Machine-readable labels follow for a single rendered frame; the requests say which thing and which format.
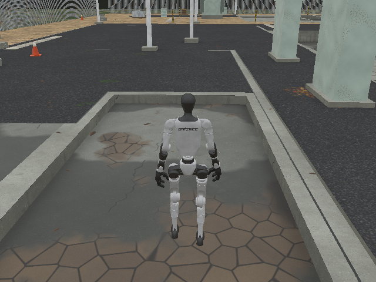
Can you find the robot left forearm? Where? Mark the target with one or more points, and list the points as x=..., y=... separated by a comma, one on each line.
x=162, y=160

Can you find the robot right forearm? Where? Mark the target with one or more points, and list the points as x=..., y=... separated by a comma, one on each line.
x=214, y=157

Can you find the right robot upper arm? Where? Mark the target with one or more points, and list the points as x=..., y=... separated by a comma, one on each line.
x=206, y=124

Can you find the left robot upper arm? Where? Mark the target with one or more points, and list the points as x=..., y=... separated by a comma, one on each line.
x=167, y=134

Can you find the robot left foot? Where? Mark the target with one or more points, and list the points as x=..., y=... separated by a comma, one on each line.
x=175, y=233

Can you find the robot right foot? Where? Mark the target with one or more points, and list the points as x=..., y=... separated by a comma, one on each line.
x=199, y=240

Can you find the robot left hand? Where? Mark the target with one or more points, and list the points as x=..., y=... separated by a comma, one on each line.
x=158, y=178

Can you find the robot right hand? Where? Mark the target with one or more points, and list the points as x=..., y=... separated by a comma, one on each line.
x=217, y=173

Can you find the robot foot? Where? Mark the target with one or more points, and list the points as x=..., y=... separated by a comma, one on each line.
x=175, y=233
x=199, y=240

